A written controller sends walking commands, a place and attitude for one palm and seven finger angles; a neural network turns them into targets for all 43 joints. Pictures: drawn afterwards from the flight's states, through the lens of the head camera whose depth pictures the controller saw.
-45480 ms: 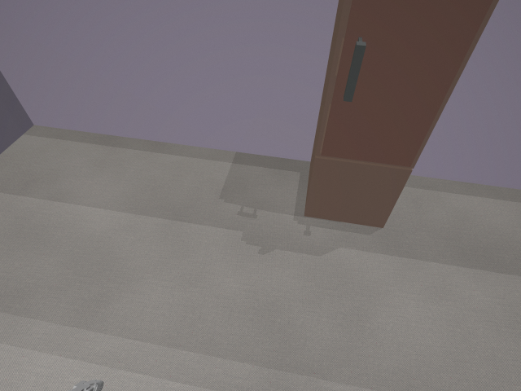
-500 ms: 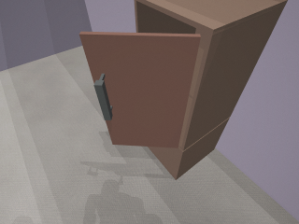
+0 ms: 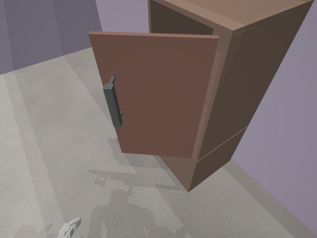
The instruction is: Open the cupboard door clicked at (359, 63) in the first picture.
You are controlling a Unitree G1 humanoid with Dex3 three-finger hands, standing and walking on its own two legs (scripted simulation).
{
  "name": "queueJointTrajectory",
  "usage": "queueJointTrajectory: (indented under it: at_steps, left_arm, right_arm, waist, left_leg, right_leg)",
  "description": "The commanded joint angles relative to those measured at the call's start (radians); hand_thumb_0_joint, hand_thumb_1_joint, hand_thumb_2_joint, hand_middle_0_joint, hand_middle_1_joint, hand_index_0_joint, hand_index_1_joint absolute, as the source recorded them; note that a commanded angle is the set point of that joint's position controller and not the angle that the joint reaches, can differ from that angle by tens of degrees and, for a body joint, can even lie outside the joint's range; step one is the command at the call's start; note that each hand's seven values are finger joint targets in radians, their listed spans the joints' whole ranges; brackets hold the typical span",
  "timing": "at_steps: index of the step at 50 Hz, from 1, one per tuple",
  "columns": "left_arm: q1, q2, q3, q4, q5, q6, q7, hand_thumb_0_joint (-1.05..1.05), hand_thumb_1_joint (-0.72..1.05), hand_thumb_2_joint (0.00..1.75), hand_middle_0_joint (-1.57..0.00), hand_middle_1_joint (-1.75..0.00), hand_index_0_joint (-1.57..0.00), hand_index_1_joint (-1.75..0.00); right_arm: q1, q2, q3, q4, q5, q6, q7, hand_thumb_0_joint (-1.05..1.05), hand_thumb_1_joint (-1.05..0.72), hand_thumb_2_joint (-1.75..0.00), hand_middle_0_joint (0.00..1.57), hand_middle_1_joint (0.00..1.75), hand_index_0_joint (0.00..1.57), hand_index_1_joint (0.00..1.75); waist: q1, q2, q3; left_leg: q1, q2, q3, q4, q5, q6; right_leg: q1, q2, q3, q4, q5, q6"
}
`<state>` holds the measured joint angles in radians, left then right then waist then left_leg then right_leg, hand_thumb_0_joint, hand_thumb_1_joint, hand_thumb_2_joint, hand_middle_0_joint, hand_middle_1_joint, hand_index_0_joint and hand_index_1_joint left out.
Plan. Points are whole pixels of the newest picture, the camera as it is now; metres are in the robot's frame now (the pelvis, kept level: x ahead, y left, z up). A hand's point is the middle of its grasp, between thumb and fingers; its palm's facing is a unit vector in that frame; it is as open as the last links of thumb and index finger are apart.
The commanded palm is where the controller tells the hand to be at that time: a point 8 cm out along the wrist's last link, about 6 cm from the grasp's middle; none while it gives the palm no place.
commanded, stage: raise the hand with hooked fingers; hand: left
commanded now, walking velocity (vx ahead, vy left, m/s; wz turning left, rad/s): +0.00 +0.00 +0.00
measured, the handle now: (115, 102) +0.52 +0.18 +0.03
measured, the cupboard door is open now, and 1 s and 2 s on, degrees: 49 49 49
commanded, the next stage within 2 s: move the hooked fingers beside the handle in 1.96 s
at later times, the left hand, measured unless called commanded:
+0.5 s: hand (85, 221) +0.17 +0.19 -0.02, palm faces +0.00 -1.00 -0.07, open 9.9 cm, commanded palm +0.15 +0.25 -0.02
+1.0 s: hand (72, 193) +0.22 +0.23 +0.01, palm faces -0.02 -1.00 -0.07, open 12.8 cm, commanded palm +0.20 +0.28 +0.02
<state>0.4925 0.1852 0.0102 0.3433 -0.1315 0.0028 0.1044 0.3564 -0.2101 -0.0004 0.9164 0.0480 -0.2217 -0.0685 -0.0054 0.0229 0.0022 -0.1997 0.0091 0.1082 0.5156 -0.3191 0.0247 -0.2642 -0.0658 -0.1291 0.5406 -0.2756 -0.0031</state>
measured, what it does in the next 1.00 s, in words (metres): stands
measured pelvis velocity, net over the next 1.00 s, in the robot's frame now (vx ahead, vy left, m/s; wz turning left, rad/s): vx -0.03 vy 0.00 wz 0.00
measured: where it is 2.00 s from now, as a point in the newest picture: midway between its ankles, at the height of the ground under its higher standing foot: outside the picture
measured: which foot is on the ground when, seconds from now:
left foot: down 0.00-1.00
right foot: down 0.00-1.00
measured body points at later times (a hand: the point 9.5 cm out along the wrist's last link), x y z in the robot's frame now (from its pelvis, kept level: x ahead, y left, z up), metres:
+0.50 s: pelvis -0.03 -0.02 -0.08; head +0.03 -0.01 +0.37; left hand +0.16 +0.24 -0.02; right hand +0.19 -0.23 -0.14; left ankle -0.03 +0.10 -0.73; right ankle +0.01 -0.12 -0.73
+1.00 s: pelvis -0.03 +0.00 -0.04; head +0.02 +0.00 +0.40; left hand +0.22 +0.28 +0.02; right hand +0.13 -0.27 -0.11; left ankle -0.03 +0.10 -0.73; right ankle +0.01 -0.12 -0.73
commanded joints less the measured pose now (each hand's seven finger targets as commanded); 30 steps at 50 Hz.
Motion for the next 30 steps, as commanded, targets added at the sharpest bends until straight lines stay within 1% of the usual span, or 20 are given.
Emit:
queueJointTrajectory:
  at_steps: [1,3,4,5,6,7,8,9,11,12,13,15,17,20,21,22,25,26,28,30]
  left_arm:
    - [-0.162,0.018,0.057,-0.257,-0.038,-0.235,-0.077,0.0,0.71,0.82,-0.21,-0.42,-0.21,-0.42]
    - [0.02,-0.032,0.089,-0.137,-0.072,-0.372,-0.18,0.0,0.67,0.8,-0.22,-0.45,-0.22,-0.45]
    - [0.071,-0.035,0.113,-0.111,-0.09,-0.449,-0.242,0.0,0.64,0.79,-0.22,-0.47,-0.22,-0.47]
    - [0.11,-0.017,0.146,-0.108,-0.105,-0.525,-0.305,0.0,0.62,0.78,-0.22,-0.48,-0.22,-0.48]
    - [0.127,0.048,0.217,-0.064,-0.108,-0.588,-0.373,0.0,0.6,0.77,-0.22,-0.5,-0.22,-0.5]
    - [0.067,0.083,0.219,-0.124,-0.109,-0.659,-0.441,0.0,0.57,0.76,-0.22,-0.51,-0.22,-0.51]
    - [0.063,0.121,0.26,-0.138,-0.112,-0.676,-0.471,0.0,0.55,0.75,-0.22,-0.53,-0.22,-0.53]
    - [0.074,0.126,0.269,-0.178,-0.126,-0.662,-0.487,0.0,0.53,0.74,-0.23,-0.54,-0.23,-0.54]
    - [-0.016,0.148,0.279,-0.314,-0.168,-0.602,-0.494,0.0,0.48,0.72,-0.23,-0.57,-0.23,-0.57]
    - [-0.073,0.142,0.268,-0.384,-0.178,-0.582,-0.484,0.0,0.46,0.71,-0.23,-0.58,-0.23,-0.58]
    - [-0.125,0.148,0.269,-0.46,-0.185,-0.574,-0.464,0.0,0.43,0.7,-0.23,-0.6,-0.23,-0.6]
    - [-0.191,0.167,0.271,-0.595,-0.168,-0.578,-0.421,0.0,0.39,0.68,-0.24,-0.63,-0.24,-0.63]
    - [-0.247,0.163,0.237,-0.653,-0.155,-0.585,-0.411,0.0,0.34,0.66,-0.24,-0.66,-0.24,-0.66]
    - [-0.27,0.141,0.191,-0.584,-0.149,-0.571,-0.443,0.0,0.27,0.63,-0.25,-0.7,-0.25,-0.7]
    - [-0.279,0.157,0.197,-0.53,-0.156,-0.547,-0.469,0.0,0.25,0.62,-0.25,-0.72,-0.25,-0.72]
    - [-0.286,0.167,0.199,-0.537,-0.157,-0.53,-0.489,0.0,0.22,0.61,-0.25,-0.74,-0.25,-0.74]
    - [-0.22,0.209,0.274,-0.457,-0.184,-0.44,-0.513,0.0,0.15,0.58,-0.25,-0.78,-0.25,-0.78]
    - [-0.212,0.23,0.309,-0.417,-0.201,-0.41,-0.52,0.0,0.13,0.57,-0.25,-0.8,-0.25,-0.8]
    - [-0.217,0.256,0.351,-0.455,-0.215,-0.389,-0.508,0.0,0.08,0.55,-0.26,-0.82,-0.26,-0.82]
    - [-0.204,0.245,0.364,-0.446,-0.224,-0.386,-0.484,0.0,0.04,0.53,-0.26,-0.86,-0.26,-0.86]
  right_arm:
    - [-0.151,-0.186,-0.063,-0.28,-0.022,-0.13,-0.004,0.0,-0.9,-0.9,0.2,0.3,0.2,0.3]
    - [-0.18,-0.171,-0.077,-0.342,-0.033,-0.136,0.02,0.0,-0.9,-0.9,0.2,0.3,0.2,0.3]
    - [-0.189,-0.167,-0.086,-0.367,-0.035,-0.136,0.036,0.0,-0.9,-0.9,0.2,0.3,0.2,0.3]
    - [-0.199,-0.167,-0.094,-0.393,-0.036,-0.133,0.053,0.0,-0.9,-0.9,0.2,0.3,0.2,0.3]
    - [-0.201,-0.17,-0.103,-0.412,-0.028,-0.123,0.074,0.0,-0.9,-0.9,0.2,0.3,0.2,0.3]
    - [-0.216,-0.176,-0.103,-0.441,-0.031,-0.121,0.088,0.0,-0.9,-0.9,0.2,0.3,0.2,0.3]
    - [-0.23,-0.177,-0.11,-0.47,-0.026,-0.115,0.092,0.0,-0.9,-0.9,0.2,0.3,0.2,0.3]
    - [-0.243,-0.176,-0.111,-0.503,-0.021,-0.105,0.092,0.0,-0.9,-0.9,0.2,0.3,0.2,0.3]
    - [-0.242,-0.177,-0.105,-0.553,-0.015,-0.077,0.083,0.0,-0.9,-0.9,0.2,0.3,0.2,0.3]
    - [-0.253,-0.17,-0.1,-0.576,-0.008,-0.067,0.075,0.0,-0.9,-0.9,0.2,0.3,0.2,0.3]
    - [-0.236,-0.166,-0.097,-0.587,-0.008,-0.063,0.066,0.0,-0.9,-0.9,0.2,0.3,0.2,0.3]
    - [-0.186,-0.156,-0.089,-0.571,-0.015,-0.057,0.049,0.0,-0.9,-0.9,0.2,0.3,0.2,0.3]
    - [-0.16,-0.154,-0.078,-0.547,-0.024,-0.057,0.037,0.0,-0.9,-0.9,0.2,0.3,0.2,0.3]
    - [-0.151,-0.163,-0.066,-0.509,-0.019,-0.075,0.024,0.0,-0.9,-0.9,0.2,0.3,0.2,0.3]
    - [-0.155,-0.172,-0.058,-0.502,-0.017,-0.077,0.019,0.0,-0.9,-0.9,0.2,0.3,0.2,0.3]
    - [-0.154,-0.176,-0.057,-0.502,-0.014,-0.082,0.017,0.0,-0.9,-0.9,0.2,0.3,0.2,0.3]
    - [-0.174,-0.175,-0.054,-0.508,-0.001,-0.08,0.008,0.0,-0.9,-0.9,0.2,0.3,0.2,0.3]
    - [-0.184,-0.175,-0.049,-0.509,-0.002,-0.075,0.007,0.0,-0.9,-0.9,0.2,0.3,0.2,0.3]
    - [-0.186,-0.168,-0.046,-0.518,-0.002,-0.072,0.005,0.0,-0.9,-0.9,0.2,0.3,0.2,0.3]
    - [-0.184,-0.157,-0.043,-0.515,-0.004,-0.073,0.005,0.0,-0.9,-0.9,0.2,0.3,0.2,0.3]
  waist:
    - [-0.046,-0.184,0.027]
    - [0.021,-0.274,-0.019]
    - [0.046,-0.269,-0.054]
    - [0.064,-0.242,-0.102]
    - [0.085,-0.127,-0.121]
    - [0.071,-0.077,-0.168]
    - [0.082,-0.067,-0.217]
    - [0.09,-0.052,-0.267]
    - [0.082,0.01,-0.309]
    - [0.067,0.003,-0.295]
    - [0.045,0.02,-0.291]
    - [0.017,0.082,-0.337]
    - [-0.019,0.066,-0.333]
    - [-0.056,0.04,-0.297]
    - [-0.054,0.041,-0.268]
    - [-0.053,0.05,-0.305]
    - [-0.021,-0.01,-0.331]
    - [0.002,-0.009,-0.323]
    - [0.017,-0.009,-0.365]
    - [0.023,-0.033,-0.345]
  left_leg:
    - [-0.213,-0.012,-0.115,0.052,0.044,-0.014]
    - [-0.342,-0.02,-0.098,0.146,0.004,-0.027]
    - [-0.399,-0.025,-0.091,0.195,0.016,-0.033]
    - [-0.446,-0.032,-0.085,0.245,0.043,-0.038]
    - [-0.471,-0.039,-0.078,0.289,0.071,-0.049]
    - [-0.499,-0.04,-0.076,0.339,0.094,-0.046]
    - [-0.519,-0.04,-0.063,0.369,0.108,-0.035]
    - [-0.525,-0.042,-0.053,0.384,0.12,-0.027]
    - [-0.524,-0.042,-0.054,0.395,0.104,-0.022]
    - [-0.538,-0.04,-0.057,0.398,0.027,-0.019]
    - [-0.536,-0.033,-0.068,0.408,0.024,-0.012]
    - [-0.487,-0.013,-0.091,0.421,0.093,-0.006]
    - [-0.474,-0.002,-0.109,0.45,0.127,-0.002]
    - [-0.505,0.005,-0.126,0.464,0.07,-0.002]
    - [-0.514,0.007,-0.136,0.464,0.066,-0.001]
    - [-0.504,0.006,-0.135,0.458,0.057,0.0]
    - [-0.528,-0.003,-0.13,0.419,0.025,-0.002]
    - [-0.533,-0.006,-0.134,0.407,0.039,-0.005]
    - [-0.513,-0.008,-0.129,0.381,0.052,-0.005]
    - [-0.507,-0.007,-0.128,0.358,0.063,-0.007]
  right_leg:
    - [-0.222,0.04,0.017,-0.002,-0.09,-0.008]
    - [-0.279,0.044,0.024,0.098,-0.157,-0.015]
    - [-0.286,0.045,0.032,0.157,-0.126,-0.021]
    - [-0.275,0.043,0.043,0.218,-0.059,-0.028]
    - [-0.268,0.032,0.067,0.268,0.0,-0.043]
    - [-0.28,0.028,0.079,0.318,0.062,-0.046]
    - [-0.284,0.027,0.095,0.349,0.087,-0.044]
    - [-0.276,0.028,0.103,0.366,0.099,-0.04]
    - [-0.277,0.033,0.118,0.372,0.068,-0.032]
    - [-0.313,0.034,0.138,0.339,-0.046,-0.025]
    - [-0.321,0.036,0.146,0.333,-0.059,-0.022]
    - [-0.329,0.05,0.123,0.363,0.033,-0.025]
    - [-0.36,0.059,0.116,0.376,0.083,-0.024]
    - [-0.41,0.062,0.106,0.361,0.018,-0.017]
    - [-0.417,0.07,0.1,0.365,0.01,-0.024]
    - [-0.411,0.065,0.099,0.359,0.0,-0.019]
    - [-0.327,0.053,0.115,0.305,-0.061,-0.01]
    - [-0.296,0.056,0.113,0.303,-0.057,-0.017]
    - [-0.253,0.047,0.113,0.289,-0.054,-0.01]
    - [-0.238,0.046,0.106,0.274,-0.048,-0.007]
